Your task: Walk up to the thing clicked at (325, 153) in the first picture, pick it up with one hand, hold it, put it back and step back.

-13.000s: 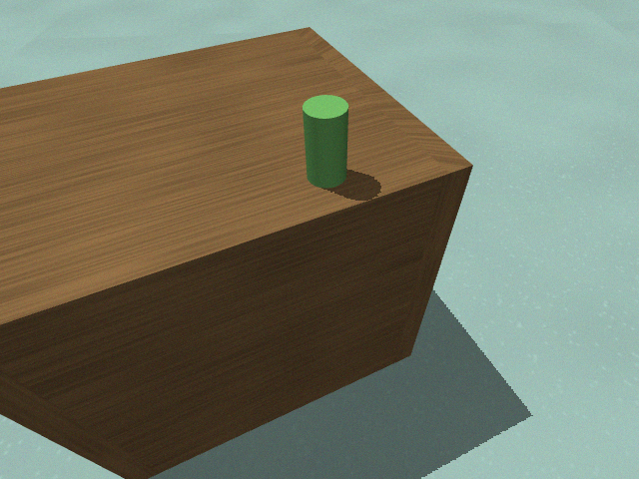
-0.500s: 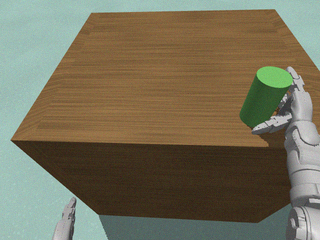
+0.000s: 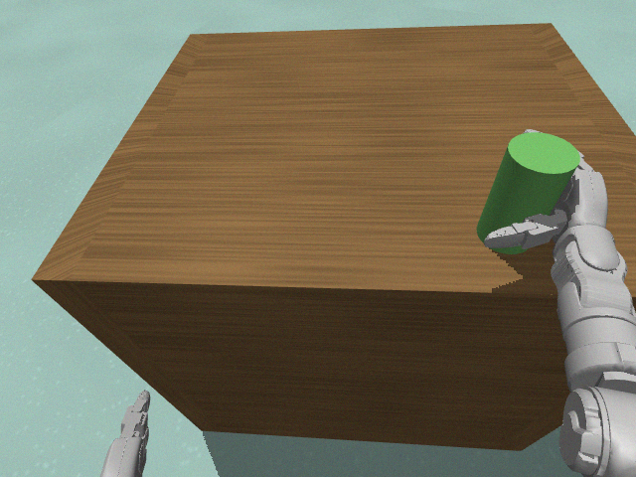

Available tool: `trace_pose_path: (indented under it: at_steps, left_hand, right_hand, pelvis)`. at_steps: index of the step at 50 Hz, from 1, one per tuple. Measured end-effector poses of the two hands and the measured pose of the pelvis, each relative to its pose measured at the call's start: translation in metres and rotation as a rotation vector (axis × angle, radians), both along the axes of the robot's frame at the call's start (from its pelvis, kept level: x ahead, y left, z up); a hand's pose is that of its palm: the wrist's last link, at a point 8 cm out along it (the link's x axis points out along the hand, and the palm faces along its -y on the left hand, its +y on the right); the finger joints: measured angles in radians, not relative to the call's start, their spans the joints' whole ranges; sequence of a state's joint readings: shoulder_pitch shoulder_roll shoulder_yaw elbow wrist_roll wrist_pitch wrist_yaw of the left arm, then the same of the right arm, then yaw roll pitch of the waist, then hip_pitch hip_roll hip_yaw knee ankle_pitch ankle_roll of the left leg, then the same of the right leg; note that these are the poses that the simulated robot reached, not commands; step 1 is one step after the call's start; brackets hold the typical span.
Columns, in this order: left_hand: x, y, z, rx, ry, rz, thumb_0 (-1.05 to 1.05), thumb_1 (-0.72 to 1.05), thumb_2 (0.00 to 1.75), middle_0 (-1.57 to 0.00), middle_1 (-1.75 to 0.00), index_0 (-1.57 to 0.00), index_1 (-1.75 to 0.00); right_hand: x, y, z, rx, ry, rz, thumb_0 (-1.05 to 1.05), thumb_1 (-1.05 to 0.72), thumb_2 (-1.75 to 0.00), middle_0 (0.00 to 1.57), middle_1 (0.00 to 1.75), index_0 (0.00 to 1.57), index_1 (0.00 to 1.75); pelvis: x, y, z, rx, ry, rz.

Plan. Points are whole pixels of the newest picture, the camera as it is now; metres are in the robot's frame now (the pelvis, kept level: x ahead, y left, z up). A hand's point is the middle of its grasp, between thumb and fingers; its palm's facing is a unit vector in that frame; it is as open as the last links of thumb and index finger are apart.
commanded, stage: close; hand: right
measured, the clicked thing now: (521, 197) +0.44 -0.20 +0.12
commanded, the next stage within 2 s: settle in 0.34 s
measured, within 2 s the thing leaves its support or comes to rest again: leaves its support in 0.82 s
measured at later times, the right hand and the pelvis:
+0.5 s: hand (524, 210) +0.43 -0.21 +0.11, palm faces +0.17 +0.99 +0.02, open 10.2 cm; pelvis +0.01 -0.01 +0.00, yaw +0 degrees
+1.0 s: hand (533, 197) +0.42 -0.20 +0.15, palm faces +0.17 +0.99 +0.00, open 10.5 cm; pelvis +0.00 +0.00 +0.01, yaw +0 degrees
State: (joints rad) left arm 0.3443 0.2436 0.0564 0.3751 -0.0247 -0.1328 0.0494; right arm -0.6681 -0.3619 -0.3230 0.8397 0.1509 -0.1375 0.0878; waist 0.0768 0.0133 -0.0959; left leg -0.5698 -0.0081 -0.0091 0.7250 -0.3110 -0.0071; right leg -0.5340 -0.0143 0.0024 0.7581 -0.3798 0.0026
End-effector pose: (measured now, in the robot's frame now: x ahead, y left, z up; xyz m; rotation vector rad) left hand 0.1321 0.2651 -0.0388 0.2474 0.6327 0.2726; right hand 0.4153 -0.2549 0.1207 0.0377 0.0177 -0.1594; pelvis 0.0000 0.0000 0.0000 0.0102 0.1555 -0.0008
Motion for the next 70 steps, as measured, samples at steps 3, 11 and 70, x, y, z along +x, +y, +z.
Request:
trace_pose_path:
  at_steps: [3,11,70]
  left_hand:
    - [-0.003,-0.006,-0.007,-0.027,0.026,0.0,-0.01,-0.54,0.06,-0.05,-0.05,-0.05,-0.06]
    - [0.01,-0.014,-0.003,-0.043,-0.021,-0.01,-0.01,-0.54,0.07,-0.06,-0.05,-0.05,-0.06]
    - [0.001,0.001,0.004,-0.019,-0.056,0.021,-0.01,-0.54,0.06,-0.06,-0.05,-0.05,-0.06]
  right_hand:
    - [-0.005,0.001,-0.005,-0.019,0.009,0.019,-0.02,0.49,-0.2,0.6,0.39,0.6,0.39]
    - [-0.014,-0.004,-0.013,-0.002,0.002,-0.008,-0.01,0.3,-0.4,0.79,0.6,0.82,0.61]
    - [-0.032,0.007,0.049,-0.038,0.017,0.011,-0.01,0.48,-1.04,0.7,1.09,0.72,1.09]
  pelvis:
    - [0.003,-0.002,0.0,0.002,0.003,0.006]
    - [0.003,-0.005,-0.001,-0.002,-0.01,0.004]
    - [-0.009,0.003,0.014,-0.011,-0.111,-0.001]
